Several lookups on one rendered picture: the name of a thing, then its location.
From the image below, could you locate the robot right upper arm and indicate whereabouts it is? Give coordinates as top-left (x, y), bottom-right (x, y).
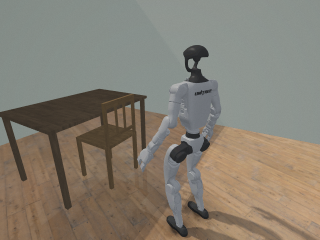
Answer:
top-left (208, 79), bottom-right (222, 115)

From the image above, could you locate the left robot forearm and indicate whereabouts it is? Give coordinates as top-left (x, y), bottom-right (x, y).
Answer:
top-left (146, 116), bottom-right (170, 154)

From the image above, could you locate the right robot thigh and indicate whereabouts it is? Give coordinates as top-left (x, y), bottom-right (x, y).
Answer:
top-left (186, 137), bottom-right (210, 181)

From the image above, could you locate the robot right hand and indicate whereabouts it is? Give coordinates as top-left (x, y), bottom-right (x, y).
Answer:
top-left (201, 127), bottom-right (214, 142)

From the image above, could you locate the robot left shin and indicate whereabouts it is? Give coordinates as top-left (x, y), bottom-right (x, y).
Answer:
top-left (165, 183), bottom-right (183, 228)

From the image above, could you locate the chair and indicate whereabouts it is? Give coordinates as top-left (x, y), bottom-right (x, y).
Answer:
top-left (76, 94), bottom-right (138, 190)

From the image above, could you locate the table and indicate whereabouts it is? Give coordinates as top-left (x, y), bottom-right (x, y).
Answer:
top-left (0, 89), bottom-right (147, 210)

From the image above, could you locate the right robot forearm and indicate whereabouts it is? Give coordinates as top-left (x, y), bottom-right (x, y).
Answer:
top-left (205, 111), bottom-right (221, 131)

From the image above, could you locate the robot left hand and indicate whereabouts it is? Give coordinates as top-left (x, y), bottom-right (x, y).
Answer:
top-left (137, 148), bottom-right (154, 172)

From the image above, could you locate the robot left upper arm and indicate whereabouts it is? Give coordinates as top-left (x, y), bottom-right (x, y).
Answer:
top-left (166, 82), bottom-right (187, 129)

